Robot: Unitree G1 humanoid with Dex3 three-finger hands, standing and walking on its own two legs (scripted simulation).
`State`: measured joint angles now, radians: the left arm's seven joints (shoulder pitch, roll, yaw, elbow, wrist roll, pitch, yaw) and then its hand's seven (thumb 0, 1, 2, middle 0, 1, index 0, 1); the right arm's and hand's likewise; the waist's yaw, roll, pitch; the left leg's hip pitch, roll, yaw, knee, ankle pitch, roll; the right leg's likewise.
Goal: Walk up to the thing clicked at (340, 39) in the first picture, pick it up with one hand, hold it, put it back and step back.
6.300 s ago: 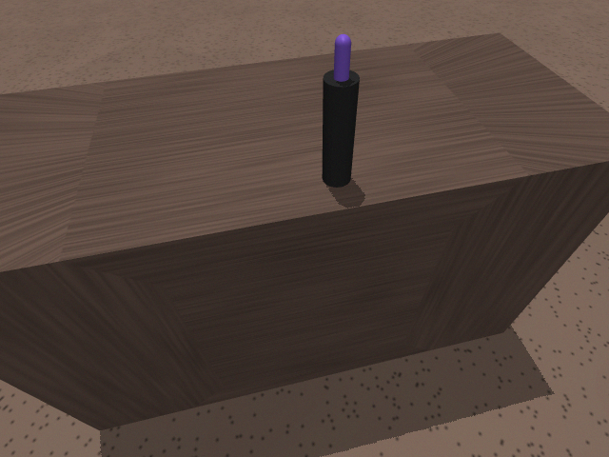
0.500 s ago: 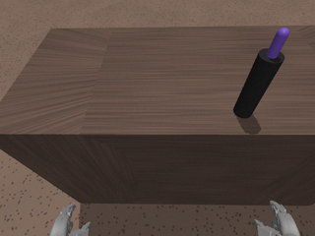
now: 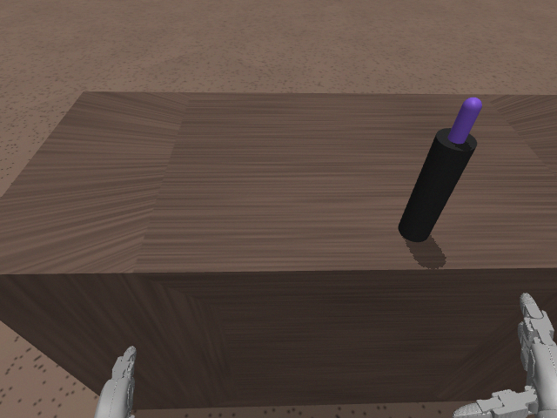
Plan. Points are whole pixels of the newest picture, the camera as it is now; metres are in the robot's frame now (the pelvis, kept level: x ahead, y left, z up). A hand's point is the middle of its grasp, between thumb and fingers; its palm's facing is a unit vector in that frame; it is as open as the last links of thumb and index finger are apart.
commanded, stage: rise first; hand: right
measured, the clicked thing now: (438, 176) +0.41 -0.21 +0.15
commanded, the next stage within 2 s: go down in 1.22 s
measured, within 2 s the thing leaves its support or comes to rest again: neither
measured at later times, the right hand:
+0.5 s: hand (546, 354) +0.17 -0.25 +0.11, palm faces +0.34 +0.84 -0.42, open 17.6 cm
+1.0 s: hand out of the picture +0.16 -0.25 +0.17, palm faces +0.38 +0.81 -0.44, open 17.5 cm
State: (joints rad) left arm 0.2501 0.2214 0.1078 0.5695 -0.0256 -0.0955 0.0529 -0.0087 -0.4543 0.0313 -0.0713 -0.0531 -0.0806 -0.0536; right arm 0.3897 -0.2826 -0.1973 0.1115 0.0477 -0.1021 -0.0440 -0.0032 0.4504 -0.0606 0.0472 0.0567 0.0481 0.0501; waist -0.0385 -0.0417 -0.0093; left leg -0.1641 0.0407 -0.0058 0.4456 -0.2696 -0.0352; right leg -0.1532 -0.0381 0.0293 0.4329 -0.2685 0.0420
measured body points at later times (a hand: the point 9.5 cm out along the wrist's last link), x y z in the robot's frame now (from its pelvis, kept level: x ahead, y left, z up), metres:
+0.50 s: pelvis -0.01 +0.00 +0.00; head -0.02 +0.02 +0.45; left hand +0.15 +0.26 -0.08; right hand +0.15 -0.30 +0.14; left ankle -0.02 +0.14 -0.74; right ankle -0.02 -0.15 -0.74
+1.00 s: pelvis -0.03 +0.00 +0.00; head -0.03 +0.02 +0.45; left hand +0.13 +0.26 -0.08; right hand +0.14 -0.29 +0.19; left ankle -0.02 +0.14 -0.74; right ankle -0.02 -0.15 -0.74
